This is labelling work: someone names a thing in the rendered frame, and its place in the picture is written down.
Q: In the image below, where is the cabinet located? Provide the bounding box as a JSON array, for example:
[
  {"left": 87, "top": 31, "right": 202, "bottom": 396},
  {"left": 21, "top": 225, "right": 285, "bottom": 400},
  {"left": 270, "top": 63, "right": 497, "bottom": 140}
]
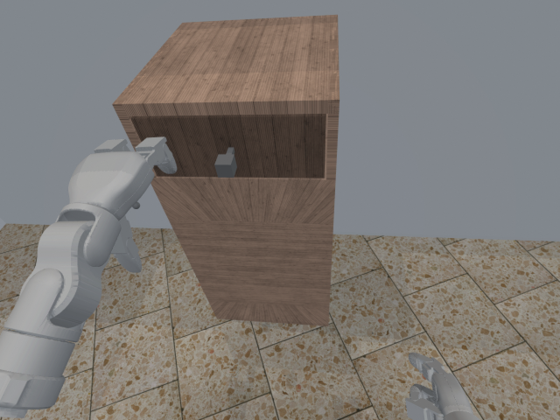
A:
[{"left": 112, "top": 15, "right": 340, "bottom": 326}]

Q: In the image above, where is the robot left hand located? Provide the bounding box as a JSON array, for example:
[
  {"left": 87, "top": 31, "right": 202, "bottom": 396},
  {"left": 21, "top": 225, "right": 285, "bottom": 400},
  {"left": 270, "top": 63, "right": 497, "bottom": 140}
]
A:
[{"left": 68, "top": 136, "right": 177, "bottom": 273}]

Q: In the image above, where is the robot right hand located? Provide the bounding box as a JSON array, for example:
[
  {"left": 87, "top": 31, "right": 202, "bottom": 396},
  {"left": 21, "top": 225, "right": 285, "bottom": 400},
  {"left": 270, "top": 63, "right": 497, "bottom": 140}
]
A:
[{"left": 405, "top": 353, "right": 473, "bottom": 420}]

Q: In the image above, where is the left robot forearm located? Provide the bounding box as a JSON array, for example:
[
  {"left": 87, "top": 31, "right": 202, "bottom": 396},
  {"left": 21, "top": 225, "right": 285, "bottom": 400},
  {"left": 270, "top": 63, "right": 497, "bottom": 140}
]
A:
[{"left": 0, "top": 203, "right": 122, "bottom": 418}]

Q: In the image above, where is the handle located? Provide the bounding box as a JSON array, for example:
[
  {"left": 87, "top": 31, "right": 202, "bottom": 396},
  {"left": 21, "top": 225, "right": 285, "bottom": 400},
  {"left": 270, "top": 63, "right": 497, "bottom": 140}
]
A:
[{"left": 214, "top": 147, "right": 237, "bottom": 178}]

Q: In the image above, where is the drawer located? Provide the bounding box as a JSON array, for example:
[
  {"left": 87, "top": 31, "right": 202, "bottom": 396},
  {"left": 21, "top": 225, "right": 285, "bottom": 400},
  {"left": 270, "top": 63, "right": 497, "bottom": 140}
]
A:
[{"left": 130, "top": 114, "right": 326, "bottom": 179}]

